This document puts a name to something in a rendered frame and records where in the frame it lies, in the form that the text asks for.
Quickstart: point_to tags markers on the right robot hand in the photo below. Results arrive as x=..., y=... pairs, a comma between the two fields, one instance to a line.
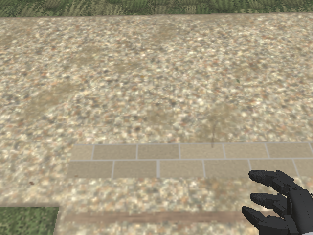
x=295, y=210

